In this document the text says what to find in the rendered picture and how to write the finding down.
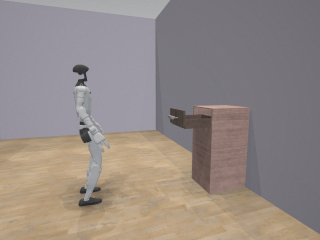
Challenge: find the robot right hand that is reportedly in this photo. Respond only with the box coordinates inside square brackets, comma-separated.
[93, 132, 110, 153]

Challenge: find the robot left forearm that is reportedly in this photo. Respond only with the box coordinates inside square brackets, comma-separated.
[89, 116, 96, 125]

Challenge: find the drawer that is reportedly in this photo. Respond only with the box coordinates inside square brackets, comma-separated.
[170, 108, 211, 129]

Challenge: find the cabinet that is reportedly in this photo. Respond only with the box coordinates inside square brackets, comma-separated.
[192, 105, 250, 194]

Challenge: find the robot left foot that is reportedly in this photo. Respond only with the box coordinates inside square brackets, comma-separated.
[80, 186, 101, 194]

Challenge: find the robot right upper arm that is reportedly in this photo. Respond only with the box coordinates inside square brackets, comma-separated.
[76, 86, 87, 115]

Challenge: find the robot left hand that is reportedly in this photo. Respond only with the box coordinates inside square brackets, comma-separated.
[93, 123, 104, 135]

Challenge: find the robot right forearm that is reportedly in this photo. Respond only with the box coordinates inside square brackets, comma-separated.
[78, 107, 98, 136]

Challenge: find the handle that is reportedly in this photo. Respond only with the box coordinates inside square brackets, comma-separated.
[168, 115, 178, 119]

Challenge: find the robot head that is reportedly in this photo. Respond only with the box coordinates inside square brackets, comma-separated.
[72, 64, 89, 87]

